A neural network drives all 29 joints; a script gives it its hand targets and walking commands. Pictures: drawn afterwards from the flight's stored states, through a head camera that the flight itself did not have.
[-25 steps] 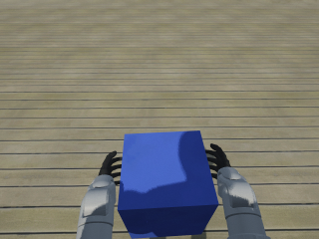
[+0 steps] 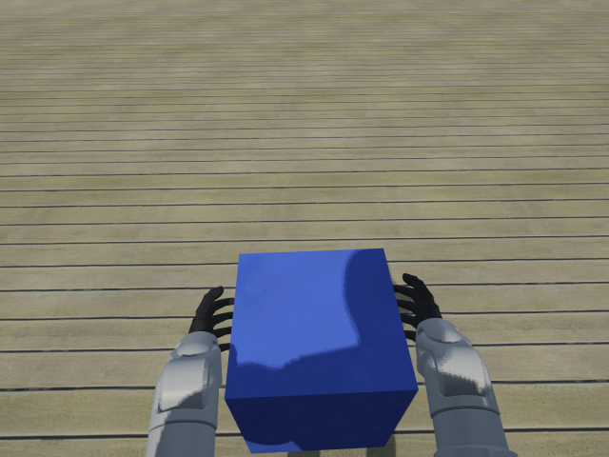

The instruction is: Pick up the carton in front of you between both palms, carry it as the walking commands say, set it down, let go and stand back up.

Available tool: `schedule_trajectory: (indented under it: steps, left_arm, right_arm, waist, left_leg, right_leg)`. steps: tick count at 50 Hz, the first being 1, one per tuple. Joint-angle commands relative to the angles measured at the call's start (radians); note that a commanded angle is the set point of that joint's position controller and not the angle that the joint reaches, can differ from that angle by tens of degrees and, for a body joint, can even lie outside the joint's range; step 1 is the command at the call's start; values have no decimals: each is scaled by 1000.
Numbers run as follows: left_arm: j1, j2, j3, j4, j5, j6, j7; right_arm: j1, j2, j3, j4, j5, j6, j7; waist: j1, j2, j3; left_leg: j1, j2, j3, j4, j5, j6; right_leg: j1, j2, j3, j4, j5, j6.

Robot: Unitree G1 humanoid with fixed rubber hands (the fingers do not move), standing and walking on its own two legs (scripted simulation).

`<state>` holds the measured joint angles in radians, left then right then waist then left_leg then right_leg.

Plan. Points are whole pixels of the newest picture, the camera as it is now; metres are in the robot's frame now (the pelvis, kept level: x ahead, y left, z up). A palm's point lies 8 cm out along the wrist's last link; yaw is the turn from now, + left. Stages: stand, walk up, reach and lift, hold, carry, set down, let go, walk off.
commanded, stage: carry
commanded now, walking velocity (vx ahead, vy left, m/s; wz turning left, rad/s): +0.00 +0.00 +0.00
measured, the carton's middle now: (314, 354) +0.30 +0.00 -0.04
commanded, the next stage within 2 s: hold in 0.76 s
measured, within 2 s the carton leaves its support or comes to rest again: neither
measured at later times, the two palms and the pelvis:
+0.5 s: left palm (209, 351) +0.27 +0.14 +0.04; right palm (438, 337) +0.28 -0.16 +0.05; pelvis -0.02 -0.01 +0.00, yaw +0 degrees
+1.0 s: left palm (197, 364) +0.25 +0.15 +0.05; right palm (436, 349) +0.26 -0.15 +0.06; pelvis -0.03 -0.01 +0.01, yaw +1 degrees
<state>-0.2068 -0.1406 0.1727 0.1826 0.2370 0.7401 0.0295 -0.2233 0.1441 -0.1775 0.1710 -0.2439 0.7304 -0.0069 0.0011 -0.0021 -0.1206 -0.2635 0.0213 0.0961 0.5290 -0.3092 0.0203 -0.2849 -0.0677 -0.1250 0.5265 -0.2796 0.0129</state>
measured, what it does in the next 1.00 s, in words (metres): stands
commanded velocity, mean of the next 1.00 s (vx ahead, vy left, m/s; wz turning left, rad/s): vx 0.00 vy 0.00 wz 0.00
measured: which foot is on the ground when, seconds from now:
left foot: down 0.00-1.00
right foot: down 0.00-1.00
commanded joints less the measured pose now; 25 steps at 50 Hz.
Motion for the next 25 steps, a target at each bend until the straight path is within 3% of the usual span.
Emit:
schedule_trajectory:
  steps: [1, 3, 6, 9, 12, 16, 17, 19, 23, 25]
  left_arm:
    - [-510, -906, -577, -104, -254, -46, -231]
    - [-483, -903, -568, -96, -274, -48, -234]
    - [-472, -864, -535, -85, -233, -45, -228]
    - [-493, -903, -548, -98, -261, -49, -236]
    - [-529, -887, -540, -73, -251, -46, -239]
    - [-524, -914, -553, -86, -270, -49, -238]
    - [-507, -898, -526, -64, -246, -43, -235]
    - [-514, -883, -545, -95, -246, -46, -234]
    - [-487, -912, -527, -71, -246, -44, -238]
    - [-510, -895, -556, -108, -244, -45, -233]
  right_arm:
    - [-408, 913, 537, -23, 227, -25, 214]
    - [-419, 909, 548, -56, 254, -31, 211]
    - [-392, 887, 508, -6, 222, -21, 211]
    - [-423, 913, 538, -22, 234, -27, 215]
    - [-403, 908, 500, 8, 213, -19, 212]
    - [-433, 913, 552, -43, 240, -19, 210]
    - [-449, 910, 526, -17, 231, -18, 213]
    - [-396, 914, 514, 22, 217, -16, 213]
    - [-444, 908, 545, -60, 230, -24, 212]
    - [-398, 899, 521, -2, 209, -18, 213]
  waist:
    - [2, -2, -223]
    - [0, 17, -245]
    - [4, 13, -227]
    - [-1, -12, -235]
    - [-2, 17, -205]
    - [0, -34, -233]
    - [-1, 5, -210]
    - [-1, 30, -205]
    - [-5, -39, -202]
    - [1, 3, -229]
  left_leg:
    - [53, 132, -110, -74, 287, 20]
    - [63, 123, -104, -74, 304, 18]
    - [66, 120, -103, -71, 305, 23]
    - [76, 117, -101, -85, 276, 17]
    - [56, 119, -104, -83, 235, 16]
    - [39, 122, -101, -76, 251, 9]
    - [46, 107, -95, -94, 225, 7]
    - [47, 113, -92, -89, 224, 12]
    - [44, 118, -104, -79, 207, 11]
    - [54, 115, -96, -69, 237, 14]
  right_leg:
    - [117, -77, 95, -50, 258, -27]
    - [119, -93, 86, -45, 262, -38]
    - [113, -103, 101, -57, 284, -44]
    - [105, -91, 96, -48, 268, -45]
    - [86, -91, 104, -80, 236, -40]
    - [126, -90, 95, -75, 271, -38]
    - [96, -95, 101, -65, 251, -47]
    - [90, -93, 100, -70, 253, -37]
    - [79, -92, 107, -83, 252, -44]
    - [103, -106, 110, -76, 287, -47]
